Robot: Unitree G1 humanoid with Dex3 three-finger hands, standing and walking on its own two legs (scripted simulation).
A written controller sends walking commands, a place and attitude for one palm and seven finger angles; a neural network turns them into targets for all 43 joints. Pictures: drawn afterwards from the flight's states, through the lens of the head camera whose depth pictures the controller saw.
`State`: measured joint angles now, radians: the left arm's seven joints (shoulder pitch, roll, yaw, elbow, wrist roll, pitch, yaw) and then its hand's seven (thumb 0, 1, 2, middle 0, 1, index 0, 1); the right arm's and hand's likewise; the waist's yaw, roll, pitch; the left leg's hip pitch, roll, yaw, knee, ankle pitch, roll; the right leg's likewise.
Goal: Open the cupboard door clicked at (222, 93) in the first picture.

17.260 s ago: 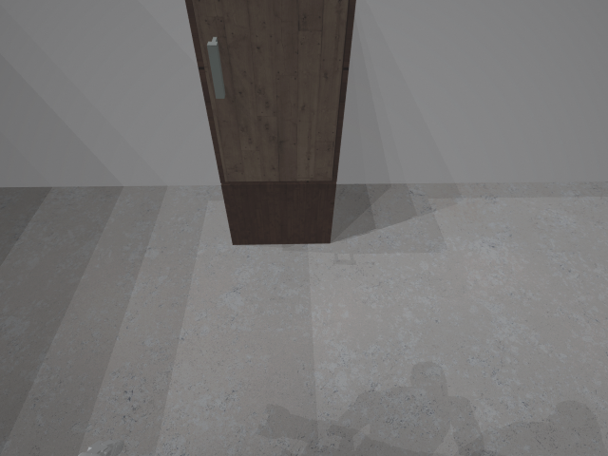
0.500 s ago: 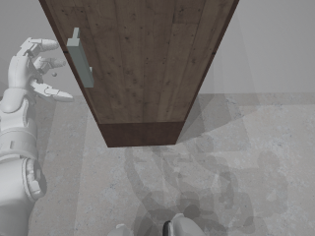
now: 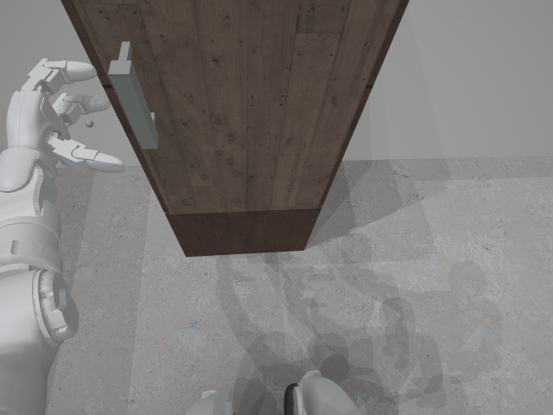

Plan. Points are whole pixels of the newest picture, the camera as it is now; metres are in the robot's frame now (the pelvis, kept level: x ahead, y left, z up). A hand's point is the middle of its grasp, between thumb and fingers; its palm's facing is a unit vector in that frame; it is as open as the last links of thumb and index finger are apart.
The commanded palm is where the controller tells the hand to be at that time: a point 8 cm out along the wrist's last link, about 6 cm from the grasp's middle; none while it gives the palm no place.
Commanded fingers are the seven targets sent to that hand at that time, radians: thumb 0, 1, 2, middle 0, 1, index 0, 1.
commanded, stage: move the hooked fingers beside the handle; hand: left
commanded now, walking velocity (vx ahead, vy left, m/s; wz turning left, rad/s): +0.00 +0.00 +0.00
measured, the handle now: (138, 98) +0.55 +0.16 +0.08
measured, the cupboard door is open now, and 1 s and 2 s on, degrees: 0 0 0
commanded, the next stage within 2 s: slide the fingers in behind the handle in 0.20 s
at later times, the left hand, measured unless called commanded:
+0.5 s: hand (93, 128) +0.49 +0.21 +0.09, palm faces -0.03 -1.00 -0.02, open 14.0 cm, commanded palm +0.47 +0.25 +0.09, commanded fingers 0.00 -0.50 0.30 -0.30 -1.20 -0.30 -1.20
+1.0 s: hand (124, 125) +0.50 +0.17 +0.09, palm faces -0.01 -1.00 -0.01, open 13.9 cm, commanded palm +0.47 +0.22 +0.09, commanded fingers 0.00 -0.50 0.30 -0.30 -1.20 -0.30 -1.20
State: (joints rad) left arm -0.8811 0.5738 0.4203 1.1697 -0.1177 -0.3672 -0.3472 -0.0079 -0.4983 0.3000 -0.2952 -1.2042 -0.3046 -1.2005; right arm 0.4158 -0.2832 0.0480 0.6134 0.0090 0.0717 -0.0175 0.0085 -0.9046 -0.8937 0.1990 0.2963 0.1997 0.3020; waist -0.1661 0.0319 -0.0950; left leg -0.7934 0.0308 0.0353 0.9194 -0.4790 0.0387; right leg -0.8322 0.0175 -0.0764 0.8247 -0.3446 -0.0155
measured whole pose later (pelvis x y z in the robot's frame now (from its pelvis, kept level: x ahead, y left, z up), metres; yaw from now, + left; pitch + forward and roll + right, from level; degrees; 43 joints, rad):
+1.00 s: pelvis +0.00 -0.01 +0.00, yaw +0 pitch +19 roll -2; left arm -0.88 0.46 0.37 1.15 -0.11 -0.38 -0.25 -0.01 -0.50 0.30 -0.30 -1.20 -0.31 -1.20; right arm 0.41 -0.27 0.04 0.63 0.00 0.05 0.00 0.01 -0.90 -0.89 0.20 0.30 0.20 0.30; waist -0.16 0.04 -0.10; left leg -0.77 0.03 0.04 0.91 -0.47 0.03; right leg -0.82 0.02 -0.07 0.83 -0.35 -0.02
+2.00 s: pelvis +0.00 -0.01 +0.00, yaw +1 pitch +19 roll -1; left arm -0.90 0.37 0.29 1.15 -0.10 -0.41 -0.13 -0.01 -0.50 0.30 -0.30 -1.20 -0.28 -1.20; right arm 0.40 -0.27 0.02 0.65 -0.01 0.02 0.01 0.01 -0.91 -0.89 0.20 0.30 0.20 0.30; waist -0.15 0.03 -0.11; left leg -0.78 0.02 0.03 0.91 -0.47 0.02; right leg -0.83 0.01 -0.08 0.85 -0.36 -0.03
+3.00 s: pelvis +0.00 -0.01 +0.00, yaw +0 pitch +19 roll -1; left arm -0.82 0.37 0.32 1.09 -0.11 -0.40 -0.17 0.01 0.70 0.79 -0.36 -1.35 -0.33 -1.35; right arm 0.41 -0.27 0.02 0.62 0.00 0.04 0.01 0.01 -0.91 -0.89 0.20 0.30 0.20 0.30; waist -0.14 0.04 -0.12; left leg -0.75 0.02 0.04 0.89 -0.47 0.02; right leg -0.82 0.02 -0.06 0.84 -0.35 -0.03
